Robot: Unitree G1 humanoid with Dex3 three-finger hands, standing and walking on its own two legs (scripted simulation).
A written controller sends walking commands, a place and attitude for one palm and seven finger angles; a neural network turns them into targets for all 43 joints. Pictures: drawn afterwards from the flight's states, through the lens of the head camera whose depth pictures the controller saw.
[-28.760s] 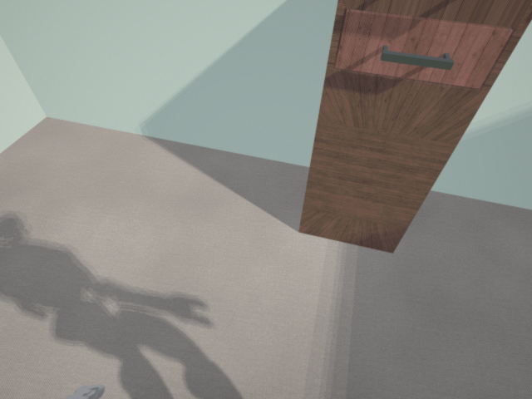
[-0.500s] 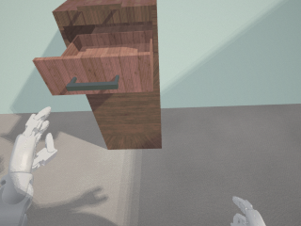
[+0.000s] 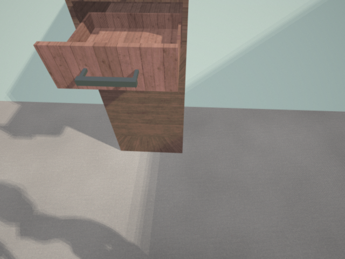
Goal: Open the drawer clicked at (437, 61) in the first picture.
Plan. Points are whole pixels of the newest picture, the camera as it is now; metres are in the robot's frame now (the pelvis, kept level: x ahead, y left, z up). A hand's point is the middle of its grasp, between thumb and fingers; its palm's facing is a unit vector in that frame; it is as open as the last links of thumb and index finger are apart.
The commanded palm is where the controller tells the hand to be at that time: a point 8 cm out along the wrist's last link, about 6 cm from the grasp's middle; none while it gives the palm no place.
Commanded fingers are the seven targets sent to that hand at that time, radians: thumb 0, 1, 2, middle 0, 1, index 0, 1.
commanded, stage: let the arm hang, fingers relaxed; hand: left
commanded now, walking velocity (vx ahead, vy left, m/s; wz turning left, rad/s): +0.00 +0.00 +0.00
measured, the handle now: (108, 77) +0.55 +0.22 +0.11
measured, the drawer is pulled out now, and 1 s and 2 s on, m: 0.29 0.29 0.29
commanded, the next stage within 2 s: look to check the result in 0.48 s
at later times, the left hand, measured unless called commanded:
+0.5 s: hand out of the picture +0.06 +0.17 -0.17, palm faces -0.01 -0.97 -0.23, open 7.4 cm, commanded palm none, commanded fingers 0.00 0.90 0.90 -0.20 -0.30 -0.20 -0.30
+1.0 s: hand out of the picture +0.05 +0.20 -0.16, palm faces -0.02 -0.96 -0.28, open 7.4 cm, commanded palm none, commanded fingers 0.00 0.90 0.90 -0.20 -0.30 -0.20 -0.30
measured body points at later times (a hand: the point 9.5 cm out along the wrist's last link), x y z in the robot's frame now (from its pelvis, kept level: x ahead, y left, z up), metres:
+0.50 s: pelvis +0.01 -0.01 +0.00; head +0.02 -0.02 +0.45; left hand +0.06 +0.22 -0.15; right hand -0.01 -0.23 -0.16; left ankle +0.04 +0.12 -0.74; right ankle +0.00 -0.10 -0.74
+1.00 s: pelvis +0.02 -0.01 +0.00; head +0.04 -0.02 +0.45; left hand +0.05 +0.25 -0.14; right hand +0.04 -0.27 -0.15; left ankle +0.04 +0.12 -0.74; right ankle +0.00 -0.10 -0.74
